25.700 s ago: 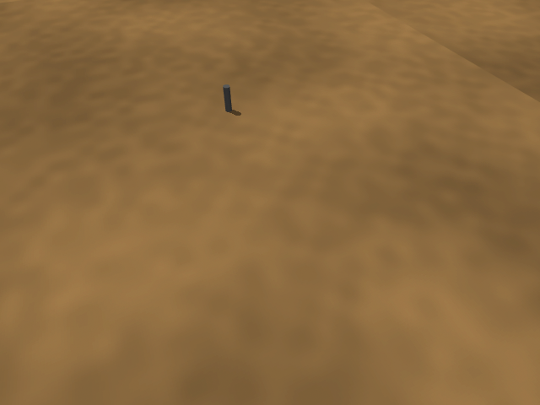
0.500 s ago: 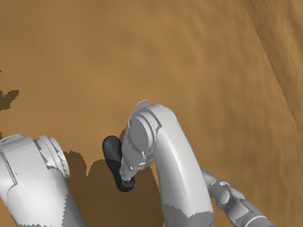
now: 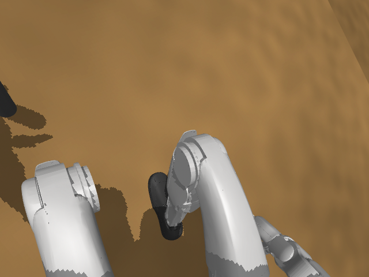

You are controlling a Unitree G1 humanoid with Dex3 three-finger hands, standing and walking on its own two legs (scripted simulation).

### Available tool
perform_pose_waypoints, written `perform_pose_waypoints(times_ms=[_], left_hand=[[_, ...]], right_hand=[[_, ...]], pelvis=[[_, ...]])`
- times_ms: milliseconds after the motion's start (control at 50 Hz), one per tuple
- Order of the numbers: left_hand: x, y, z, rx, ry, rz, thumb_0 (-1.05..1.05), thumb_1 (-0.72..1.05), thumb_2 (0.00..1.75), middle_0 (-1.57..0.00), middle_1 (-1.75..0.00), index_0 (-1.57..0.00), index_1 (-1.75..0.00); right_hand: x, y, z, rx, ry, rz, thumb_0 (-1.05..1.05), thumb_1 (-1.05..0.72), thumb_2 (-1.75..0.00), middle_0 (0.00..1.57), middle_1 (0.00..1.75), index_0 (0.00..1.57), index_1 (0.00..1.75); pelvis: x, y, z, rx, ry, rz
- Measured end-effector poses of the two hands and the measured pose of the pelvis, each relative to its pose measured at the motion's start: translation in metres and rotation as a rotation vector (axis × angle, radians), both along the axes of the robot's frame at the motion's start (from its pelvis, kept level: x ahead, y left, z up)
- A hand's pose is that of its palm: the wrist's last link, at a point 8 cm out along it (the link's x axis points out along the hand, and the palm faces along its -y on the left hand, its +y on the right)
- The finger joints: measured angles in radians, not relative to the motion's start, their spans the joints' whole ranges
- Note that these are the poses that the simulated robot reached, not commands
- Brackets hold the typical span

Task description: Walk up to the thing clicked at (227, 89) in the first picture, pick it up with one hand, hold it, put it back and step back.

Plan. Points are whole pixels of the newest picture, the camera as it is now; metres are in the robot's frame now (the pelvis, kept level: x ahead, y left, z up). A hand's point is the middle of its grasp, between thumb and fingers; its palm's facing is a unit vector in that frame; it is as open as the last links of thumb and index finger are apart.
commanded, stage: rise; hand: left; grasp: from the side
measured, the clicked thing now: out of the picture +0.48 +0.27 -0.23
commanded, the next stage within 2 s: home in 0.04 s
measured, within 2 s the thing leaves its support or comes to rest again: neither
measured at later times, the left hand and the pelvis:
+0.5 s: hand out of the picture +0.37 +0.35 -0.01, palm faces +0.17 -0.87 -0.47, open 17.2 cm; pelvis +0.01 +0.00 +0.08, yaw +7 degrees
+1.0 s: hand out of the picture +0.30 +0.25 +0.20, palm faces +0.26 -0.89 -0.36, open 17.2 cm; pelvis +0.07 -0.02 +0.30, yaw +12 degrees
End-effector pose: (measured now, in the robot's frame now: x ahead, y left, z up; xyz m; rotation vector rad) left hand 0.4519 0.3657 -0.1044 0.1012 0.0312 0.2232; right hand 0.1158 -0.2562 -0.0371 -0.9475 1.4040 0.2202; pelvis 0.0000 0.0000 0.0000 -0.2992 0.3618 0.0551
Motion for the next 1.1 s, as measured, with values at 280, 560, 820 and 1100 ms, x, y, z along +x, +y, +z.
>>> perform_pose_waypoints(times_ms=[280, 560, 820, 1100], left_hand=[[-0.029, 0.049, 0.056, 0.16, 0.265, 0.119, -0.02, -0.48, 0.13, -0.12, -0.1, -0.11, -0.11], [-0.129, 0.007, 0.148, 0.259, 0.563, 0.101, -0.02, -0.51, 0.08, -0.07, -0.07, -0.07, -0.06], [-0.168, -0.037, 0.265, 0.173, 0.682, 0.207, -0.02, -0.47, 0.1, -0.07, -0.07, -0.07, -0.07], [-0.2, -0.089, 0.372, 0.04, 0.75, 0.237, -0.01, -0.5, 0.08, -0.08, -0.07, -0.08, -0.07]], right_hand=[[0.0, 0.001, -0.006, 0.095, -0.082, -0.265, 0.0, -0.93, -0.91, 0.21, 0.3, 0.2, 0.3], [0.052, 0.012, 0.036, 0.284, -0.214, -0.409, 0.01, -0.9, -0.9, 0.21, 0.3, 0.2, 0.3], [0.15, 0.021, 0.17, 0.384, -0.506, -0.335, 0.01, -0.9, -0.9, 0.21, 0.3, 0.2, 0.3], [0.16, 0.02, 0.288, 0.41, -0.627, -0.372, 0.01, -0.9, -0.9, 0.21, 0.3, 0.2, 0.3]], pelvis=[[0.005, -0.005, 0.02, 0.07, 0.112, 0.025], [0.014, -0.008, 0.108, 0.155, 0.226, 0.055], [0.048, -0.021, 0.231, 0.211, 0.183, 0.084], [0.084, -0.02, 0.334, 0.249, 0.021, 0.114]])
